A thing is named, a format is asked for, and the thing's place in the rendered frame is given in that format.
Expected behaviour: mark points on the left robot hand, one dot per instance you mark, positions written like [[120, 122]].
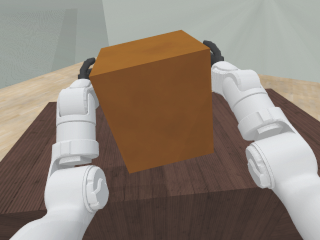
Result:
[[84, 71]]

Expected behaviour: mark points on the carton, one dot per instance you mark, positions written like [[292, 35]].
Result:
[[156, 95]]

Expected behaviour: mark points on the robot right forearm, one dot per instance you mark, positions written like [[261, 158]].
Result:
[[256, 114]]

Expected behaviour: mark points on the pedestal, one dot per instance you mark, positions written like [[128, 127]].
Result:
[[209, 197]]

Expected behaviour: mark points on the left robot upper arm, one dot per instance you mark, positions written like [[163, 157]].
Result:
[[72, 197]]

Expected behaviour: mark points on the right robot hand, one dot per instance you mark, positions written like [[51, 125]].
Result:
[[215, 56]]

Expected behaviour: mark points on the robot left forearm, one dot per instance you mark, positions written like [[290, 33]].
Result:
[[75, 128]]

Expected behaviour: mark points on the right robot upper arm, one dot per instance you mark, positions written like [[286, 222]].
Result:
[[285, 164]]

